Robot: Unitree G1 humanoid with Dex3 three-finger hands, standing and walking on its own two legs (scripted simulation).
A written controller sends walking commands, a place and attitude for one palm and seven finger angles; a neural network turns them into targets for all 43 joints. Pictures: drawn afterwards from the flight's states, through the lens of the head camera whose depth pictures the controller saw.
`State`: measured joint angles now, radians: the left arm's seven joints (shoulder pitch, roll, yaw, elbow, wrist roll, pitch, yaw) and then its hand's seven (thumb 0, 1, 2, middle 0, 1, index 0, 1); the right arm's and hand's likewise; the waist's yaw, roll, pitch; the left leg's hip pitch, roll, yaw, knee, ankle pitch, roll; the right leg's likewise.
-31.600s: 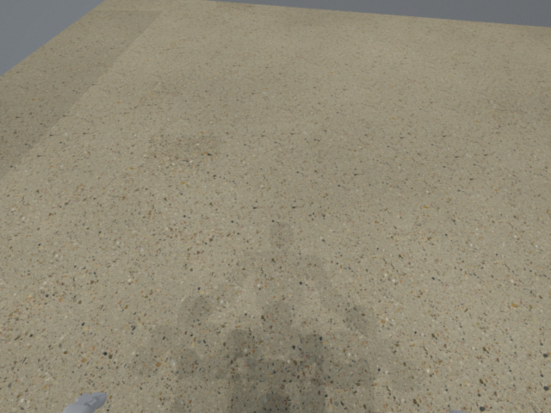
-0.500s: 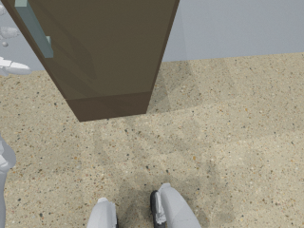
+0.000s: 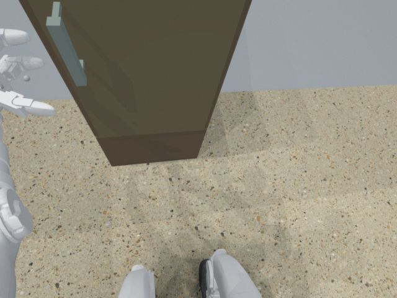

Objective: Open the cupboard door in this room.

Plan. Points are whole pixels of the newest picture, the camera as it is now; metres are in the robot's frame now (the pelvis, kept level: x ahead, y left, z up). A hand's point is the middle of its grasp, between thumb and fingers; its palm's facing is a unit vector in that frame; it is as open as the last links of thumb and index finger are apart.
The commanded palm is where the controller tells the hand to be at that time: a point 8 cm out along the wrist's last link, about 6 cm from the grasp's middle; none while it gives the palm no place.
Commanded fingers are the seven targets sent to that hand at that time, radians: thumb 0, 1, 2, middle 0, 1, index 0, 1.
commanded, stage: move the hooked fingers beside the handle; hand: left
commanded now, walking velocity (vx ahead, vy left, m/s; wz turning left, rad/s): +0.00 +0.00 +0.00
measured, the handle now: (70, 48) +0.58 +0.21 +0.07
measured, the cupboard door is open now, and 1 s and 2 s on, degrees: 0 0 0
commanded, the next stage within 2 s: slide the fingers in behind the handle in 0.24 s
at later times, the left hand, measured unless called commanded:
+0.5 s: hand (34, 75) +0.51 +0.26 +0.07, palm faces +0.04 -1.00 -0.02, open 14.0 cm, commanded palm +0.49 +0.29 +0.06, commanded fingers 0.00 -0.50 0.30 -0.30 -1.20 -0.30 -1.20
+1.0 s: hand (58, 76) +0.51 +0.22 +0.07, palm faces +0.04 -1.00 -0.02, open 14.0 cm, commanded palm +0.49 +0.26 +0.06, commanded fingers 0.00 -0.50 0.30 -0.30 -1.20 -0.30 -1.20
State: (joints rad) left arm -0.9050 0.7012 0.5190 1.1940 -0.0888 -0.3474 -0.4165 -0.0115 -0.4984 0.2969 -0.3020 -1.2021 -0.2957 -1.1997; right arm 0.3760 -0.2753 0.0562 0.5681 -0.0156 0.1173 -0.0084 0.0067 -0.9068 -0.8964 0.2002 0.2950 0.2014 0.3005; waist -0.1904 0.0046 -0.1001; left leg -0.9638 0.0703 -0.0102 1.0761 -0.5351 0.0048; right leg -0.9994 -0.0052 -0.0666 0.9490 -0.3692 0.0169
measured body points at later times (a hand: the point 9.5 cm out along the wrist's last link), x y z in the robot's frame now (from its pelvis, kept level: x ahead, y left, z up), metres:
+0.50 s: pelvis -0.01 +0.00 -0.01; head +0.16 +0.03 +0.41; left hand +0.51 +0.31 +0.07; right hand -0.02 -0.27 -0.11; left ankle -0.03 +0.11 -0.66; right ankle +0.04 -0.14 -0.66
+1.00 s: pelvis +0.00 +0.00 +0.00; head +0.14 +0.02 +0.42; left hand +0.50 +0.27 +0.07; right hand +0.00 -0.26 -0.11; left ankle -0.03 +0.11 -0.66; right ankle +0.04 -0.14 -0.66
